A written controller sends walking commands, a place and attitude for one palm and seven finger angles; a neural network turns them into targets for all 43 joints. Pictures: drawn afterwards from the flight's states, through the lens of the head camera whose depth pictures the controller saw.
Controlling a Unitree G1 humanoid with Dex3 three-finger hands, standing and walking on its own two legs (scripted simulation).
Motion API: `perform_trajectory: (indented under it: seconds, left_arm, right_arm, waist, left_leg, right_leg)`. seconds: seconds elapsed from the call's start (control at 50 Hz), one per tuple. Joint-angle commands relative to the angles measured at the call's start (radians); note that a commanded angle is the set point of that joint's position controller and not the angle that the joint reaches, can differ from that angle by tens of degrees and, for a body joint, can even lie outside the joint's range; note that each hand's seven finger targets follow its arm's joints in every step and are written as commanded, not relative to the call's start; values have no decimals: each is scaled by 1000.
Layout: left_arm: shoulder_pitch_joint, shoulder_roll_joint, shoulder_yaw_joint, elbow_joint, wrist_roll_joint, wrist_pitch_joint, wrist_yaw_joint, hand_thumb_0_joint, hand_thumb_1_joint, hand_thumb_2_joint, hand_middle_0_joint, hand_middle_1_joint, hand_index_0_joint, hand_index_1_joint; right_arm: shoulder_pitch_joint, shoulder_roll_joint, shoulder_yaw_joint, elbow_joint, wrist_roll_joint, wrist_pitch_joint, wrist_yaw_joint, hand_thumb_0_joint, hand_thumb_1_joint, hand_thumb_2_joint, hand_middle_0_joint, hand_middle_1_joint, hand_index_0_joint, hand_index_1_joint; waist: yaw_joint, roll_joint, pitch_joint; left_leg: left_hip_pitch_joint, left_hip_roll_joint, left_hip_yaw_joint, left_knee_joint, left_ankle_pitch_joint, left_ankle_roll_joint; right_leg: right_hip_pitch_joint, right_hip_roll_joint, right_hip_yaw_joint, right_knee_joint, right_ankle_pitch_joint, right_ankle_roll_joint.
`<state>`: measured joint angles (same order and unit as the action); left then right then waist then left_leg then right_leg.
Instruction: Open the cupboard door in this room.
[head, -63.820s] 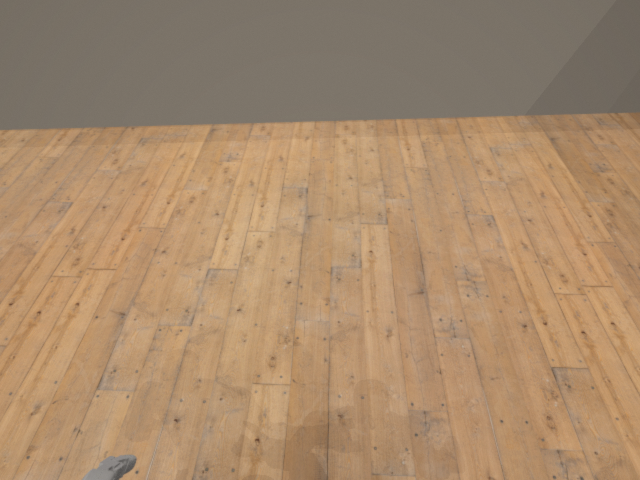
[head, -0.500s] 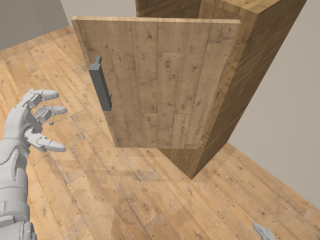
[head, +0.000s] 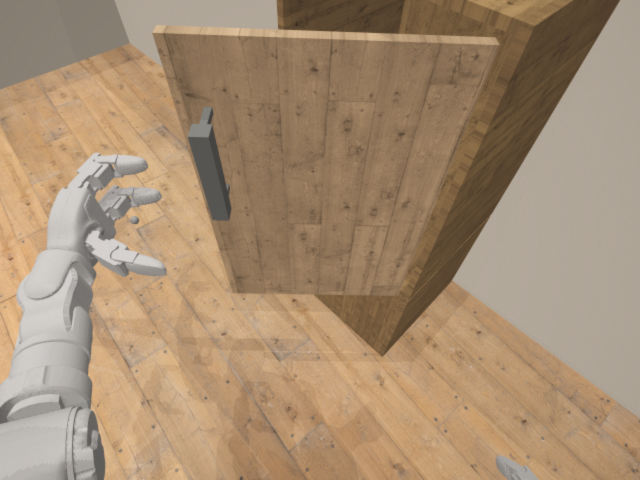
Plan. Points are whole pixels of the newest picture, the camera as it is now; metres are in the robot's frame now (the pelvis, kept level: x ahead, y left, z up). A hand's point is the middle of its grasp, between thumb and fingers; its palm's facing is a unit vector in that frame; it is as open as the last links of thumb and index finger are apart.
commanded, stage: move the hooked fingers beside the handle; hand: left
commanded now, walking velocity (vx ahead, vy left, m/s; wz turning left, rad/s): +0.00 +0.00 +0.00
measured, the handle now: (215, 166) +0.51 +0.16 +0.09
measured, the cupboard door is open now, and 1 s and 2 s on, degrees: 45 45 45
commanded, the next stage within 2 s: slide the fingers in behind the handle in 1.22 s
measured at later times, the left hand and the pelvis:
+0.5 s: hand (168, 187) +0.46 +0.21 +0.09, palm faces +0.01 -1.00 +0.00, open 13.9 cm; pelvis +0.00 +0.00 -0.01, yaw -1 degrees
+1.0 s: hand (167, 196) +0.45 +0.21 +0.09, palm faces +0.01 -1.00 +0.01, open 14.0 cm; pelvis +0.00 -0.01 -0.01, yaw -1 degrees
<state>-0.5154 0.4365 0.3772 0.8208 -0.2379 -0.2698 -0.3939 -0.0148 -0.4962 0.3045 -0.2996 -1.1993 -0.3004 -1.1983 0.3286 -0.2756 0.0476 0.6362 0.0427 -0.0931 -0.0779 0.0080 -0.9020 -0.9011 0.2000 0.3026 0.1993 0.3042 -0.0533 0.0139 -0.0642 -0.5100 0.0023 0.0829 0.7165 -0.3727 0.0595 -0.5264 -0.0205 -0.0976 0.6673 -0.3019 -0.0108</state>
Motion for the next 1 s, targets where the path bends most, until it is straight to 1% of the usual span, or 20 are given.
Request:
perform_trajectory:
  seconds: [0.0, 0.1, 0.16, 0.18, 0.22, 0.28, 0.32, 0.36, 0.46, 0.5, 0.52, 0.56, 0.6, 0.68, 0.76, 0.78, 0.82, 0.88, 0.9, 0.98]
  left_arm:
    - [-463, 273, 40, -123, -2, -56, 20, 0, -500, 300, -300, -1200, -300, -1200]
    - [-532, 261, 16, -85, 19, -69, 38, 0, -500, 300, -300, -1200, -300, -1200]
    - [-614, 294, 33, -57, 22, -101, 53, 0, -500, 300, -300, -1200, -300, -1200]
    - [-634, 281, 23, -74, 27, -112, 54, 0, -500, 300, -300, -1200, -300, -1200]
    - [-620, 271, 23, -76, 30, -124, 63, 0, -500, 300, -300, -1200, -300, -1200]
    - [-604, 316, 65, 27, 39, -116, 70, 0, -500, 300, -300, -1200, -300, -1200]
    - [-586, 316, 65, 68, 46, -106, 69, 0, -500, 300, -300, -1200, -300, -1200]
    - [-624, 306, 48, 72, 55, -107, 68, 0, -500, 300, -300, -1200, -300, -1200]
    - [-566, 378, 114, 17, 48, -139, 62, 0, -500, 300, -300, -1200, -300, -1200]
    - [-534, 369, 117, -23, 41, -146, 54, 0, -500, 300, -300, -1200, -300, -1200]
    - [-532, 338, 91, -24, 37, -142, 48, 0, -500, 300, -300, -1200, -300, -1200]
    - [-510, 380, 126, 20, 30, -127, 40, 0, -500, 300, -300, -1200, -300, -1200]
    - [-544, 363, 102, 36, 33, -113, 32, 0, -500, 300, -300, -1200, -300, -1200]
    - [-560, 347, 80, -60, 34, -130, 25, 0, -500, 300, -300, -1200, -300, -1200]
    - [-629, 284, 24, -57, 13, -135, 24, 0, -500, 300, -300, -1200, -300, -1200]
    - [-622, 304, 47, -39, 16, -129, 27, 0, -500, 300, -300, -1200, -300, -1200]
    - [-610, 289, 36, 5, 19, -113, 32, 0, -500, 300, -300, -1200, -300, -1200]
    - [-604, 327, 52, 91, 39, -89, 42, 0, -500, 300, -300, -1200, -300, -1200]
    - [-605, 329, 53, 90, 43, -88, 45, 0, -500, 300, -300, -1200, -300, -1200]
    - [-616, 376, 87, -48, 51, -140, 53, 0, -500, 300, -300, -1200, -300, -1200]
  right_arm:
    - [56, -170, -65, -83, 3, -19, -11, 0, -900, -900, 200, 300, 200, 300]
    - [81, -173, -66, -82, -4, -1, -1, 0, -900, -900, 200, 300, 200, 300]
    - [96, -178, -67, -65, -8, 10, 0, 0, -900, -900, 200, 300, 200, 300]
    - [99, -176, -68, -68, -10, 11, 3, 0, -900, -900, 200, 300, 200, 300]
    - [107, -174, -72, -64, -12, 15, 9, 0, -900, -900, 200, 300, 200, 300]
    - [129, -181, -71, -49, -15, 34, 12, 0, -900, -900, 200, 300, 200, 300]
    - [130, -180, -70, -55, -13, 44, 15, 0, -900, -900, 200, 300, 200, 300]
    - [140, -180, -72, -55, -15, 54, 15, 0, -900, -900, 200, 300, 200, 300]
    - [156, -180, -79, -75, -20, 74, 19, 0, -900, -900, 200, 300, 200, 300]
    - [150, -173, -79, -88, -18, 78, 23, 0, -900, -900, 200, 300, 200, 300]
    - [142, -169, -78, -90, -14, 81, 23, 0, -900, -900, 200, 300, 200, 300]
    - [144, -177, -78, -88, -12, 89, 18, 0, -900, -900, 200, 300, 200, 300]
    - [138, -175, -75, -91, -7, 93, 13, 0, -900, -900, 200, 300, 200, 300]
    - [137, -169, -79, -96, -10, 89, 11, 0, -900, -900, 200, 300, 200, 300]
    - [128, -166, -76, -79, -6, 84, 8, 0, -900, -900, 200, 300, 200, 300]
    - [128, -169, -77, -73, -6, 83, 8, 0, -900, -900, 200, 300, 200, 300]
    - [124, -170, -73, -72, -6, 82, 8, 0, -900, -900, 200, 300, 200, 300]
    - [125, -176, -65, -73, -7, 87, 9, 0, -900, -900, 200, 300, 200, 300]
    - [126, -177, -67, -81, -7, 87, 10, 0, -900, -900, 200, 300, 200, 300]
    - [125, -167, -69, -106, -13, 87, 18, 0, -900, -900, 200, 300, 200, 300]
  waist:
    - [-23, 78, -273]
    - [-32, 75, -325]
    - [-44, 54, -332]
    - [-41, 104, -369]
    - [-35, 127, -406]
    - [-40, 44, -359]
    - [-36, 50, -334]
    - [-49, 57, -336]
    - [-22, 61, -439]
    - [-9, 91, -461]
    - [-24, 91, -430]
    - [-24, 37, -378]
    - [-40, 30, -336]
    - [-37, 118, -417]
    - [-67, 79, -372]
    - [-61, 94, -374]
    - [-59, 72, -353]
    - [-61, 29, -291]
    - [-62, 3, -301]
    - [-27, 129, -467]
  left_leg:
    - [189, 25, -135, -97, 328, -52]
    - [214, 29, -149, -83, 351, -61]
    - [199, 33, -152, -73, 344, -59]
    - [230, 32, -155, -69, 372, -65]
    - [269, 37, -160, -59, 438, -76]
    - [184, 33, -147, -55, 409, -62]
    - [137, 26, -132, -56, 372, -54]
    - [139, 28, -129, -47, 378, -48]
    - [149, 27, -112, -28, 440, -42]
    - [163, 27, -109, -31, 479, -44]
    - [157, 27, -103, -30, 460, -41]
    - [87, 25, -89, -35, 385, -27]
    - [56, 19, -86, -48, 326, -22]
    - [142, 21, -92, -34, 381, -26]
    - [145, 25, -105, -32, 351, -25]
    - [150, 25, -105, -35, 342, -28]
    - [124, 21, -109, -39, 319, -30]
    - [44, 17, -100, -40, 252, -23]
    - [32, 15, -100, -37, 253, -21]
    - [136, 15, -102, -15, 385, -33]
  right_leg:
    - [57, 27, 48, -45, 202, -21]
    - [27, 30, 45, -31, 192, -20]
    - [23, 33, 46, -22, 192, -21]
    - [17, 34, 49, -16, 195, -20]
    - [9, 36, 48, -11, 213, -19]
    - [32, 40, 48, -9, 233, -16]
    - [42, 36, 52, -10, 235, -18]
    - [23, 37, 53, -5, 238, -17]
    - [102, 43, 68, 7, 317, -16]
    - [122, 44, 70, 6, 342, -15]
    - [109, 45, 72, -2, 339, -13]
    - [127, 46, 76, -11, 326, -13]
    - [115, 45, 76, -19, 301, -10]
    - [107, 46, 80, -13, 313, -15]
    - [67, 47, 71, -19, 280, -14]
    - [60, 48, 70, -20, 270, -14]
    - [56, 43, 67, -17, 254, -14]
    - [56, 38, 72, -17, 228, -12]
    - [65, 37, 74, -14, 235, -9]
    - [115, 38, 83, 18, 320, -16]
